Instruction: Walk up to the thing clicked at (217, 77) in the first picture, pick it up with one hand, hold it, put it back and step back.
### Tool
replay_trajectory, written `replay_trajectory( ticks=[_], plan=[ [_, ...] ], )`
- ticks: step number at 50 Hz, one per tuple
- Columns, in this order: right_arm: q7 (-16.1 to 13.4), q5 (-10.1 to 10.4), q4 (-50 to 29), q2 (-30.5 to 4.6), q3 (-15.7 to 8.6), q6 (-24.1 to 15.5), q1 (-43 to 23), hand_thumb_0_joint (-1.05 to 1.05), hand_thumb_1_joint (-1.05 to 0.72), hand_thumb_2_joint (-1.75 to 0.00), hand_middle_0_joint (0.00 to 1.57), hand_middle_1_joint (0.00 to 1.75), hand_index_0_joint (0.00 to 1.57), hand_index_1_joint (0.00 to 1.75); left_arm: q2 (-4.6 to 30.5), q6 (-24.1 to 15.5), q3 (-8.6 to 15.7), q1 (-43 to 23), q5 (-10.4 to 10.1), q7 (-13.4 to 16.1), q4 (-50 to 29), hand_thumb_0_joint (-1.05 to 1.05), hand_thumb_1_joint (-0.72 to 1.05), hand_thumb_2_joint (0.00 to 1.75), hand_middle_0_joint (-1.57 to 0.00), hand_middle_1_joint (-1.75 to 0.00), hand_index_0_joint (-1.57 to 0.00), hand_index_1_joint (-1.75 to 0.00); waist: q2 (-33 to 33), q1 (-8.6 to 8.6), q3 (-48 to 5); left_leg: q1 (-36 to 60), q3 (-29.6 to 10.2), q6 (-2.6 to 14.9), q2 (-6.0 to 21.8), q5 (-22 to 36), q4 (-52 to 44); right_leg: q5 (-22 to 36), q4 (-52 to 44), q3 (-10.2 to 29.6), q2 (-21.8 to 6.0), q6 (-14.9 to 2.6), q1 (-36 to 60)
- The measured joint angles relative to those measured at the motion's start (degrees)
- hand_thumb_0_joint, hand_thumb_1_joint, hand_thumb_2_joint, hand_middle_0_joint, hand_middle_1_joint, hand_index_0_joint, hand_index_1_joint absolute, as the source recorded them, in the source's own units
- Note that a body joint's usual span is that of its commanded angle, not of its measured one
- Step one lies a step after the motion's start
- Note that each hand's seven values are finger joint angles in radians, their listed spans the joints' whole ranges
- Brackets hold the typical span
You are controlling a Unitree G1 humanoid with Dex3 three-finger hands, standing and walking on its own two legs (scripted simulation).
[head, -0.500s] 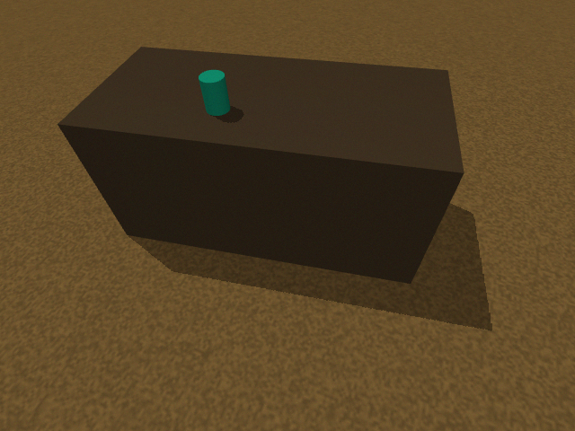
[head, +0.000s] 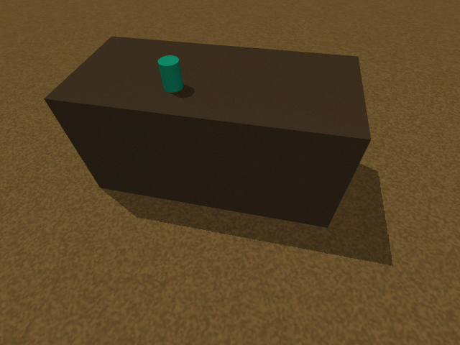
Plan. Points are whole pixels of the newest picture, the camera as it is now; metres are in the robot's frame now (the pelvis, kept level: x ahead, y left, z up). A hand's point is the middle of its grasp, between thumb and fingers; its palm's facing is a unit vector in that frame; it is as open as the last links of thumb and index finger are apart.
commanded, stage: stand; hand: left
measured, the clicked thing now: (171, 74) +1.07 +0.25 -0.12
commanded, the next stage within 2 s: walk up in 0.62 s
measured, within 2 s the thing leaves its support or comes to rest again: neither
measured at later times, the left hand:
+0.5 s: hand out of the picture +0.08 +0.25 -0.15, palm faces -0.03 -0.94 -0.34, open 7.4 cm
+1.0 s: hand out of the picture +0.09 +0.38 -0.17, palm faces -0.07 -0.91 -0.42, open 7.4 cm
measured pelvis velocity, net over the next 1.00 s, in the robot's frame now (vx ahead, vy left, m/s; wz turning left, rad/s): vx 0.08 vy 0.09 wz -0.07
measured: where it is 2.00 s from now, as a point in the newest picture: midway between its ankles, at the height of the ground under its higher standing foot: (204, 287)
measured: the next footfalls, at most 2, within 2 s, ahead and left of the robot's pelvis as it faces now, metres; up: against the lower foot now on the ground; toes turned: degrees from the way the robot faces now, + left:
left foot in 0.92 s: +0.18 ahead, +0.21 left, +0.00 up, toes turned -1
right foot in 1.32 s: +0.33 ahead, -0.04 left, +0.00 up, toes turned -10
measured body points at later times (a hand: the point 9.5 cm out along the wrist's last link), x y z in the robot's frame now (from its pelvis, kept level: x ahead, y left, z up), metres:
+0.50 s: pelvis +0.00 +0.00 +0.00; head +0.01 +0.00 +0.45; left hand +0.08 +0.30 -0.13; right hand +0.08 -0.29 -0.13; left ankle +0.00 +0.13 -0.75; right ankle +0.00 -0.11 -0.75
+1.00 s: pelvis +0.08 +0.09 -0.03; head +0.10 +0.09 +0.42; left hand +0.10 +0.43 -0.15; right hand +0.15 -0.26 -0.12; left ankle +0.14 +0.21 -0.75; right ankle +0.00 -0.09 -0.72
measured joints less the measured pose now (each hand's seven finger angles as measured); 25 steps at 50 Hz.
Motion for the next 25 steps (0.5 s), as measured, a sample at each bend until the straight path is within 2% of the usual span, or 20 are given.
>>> replay_trajectory(
  ticks=[25],
  plan=[
    [-0.09,-0.02,-0.16,-0.02,-0.02,0.03,-0.08,0.00,-0.90,-0.90,0.20,0.30,0.21,0.30,0.13,0.11,0.16,0.24,0.05,0.06,-0.12,0.01,0.90,0.90,-0.20,-0.30,-0.21,-0.30,0.03,0.06,-0.06,0.74,0.31,0.24,-0.14,-0.09,-0.59,0.09,-0.74,0.30,-0.15,0.25,0.72]
  ],
)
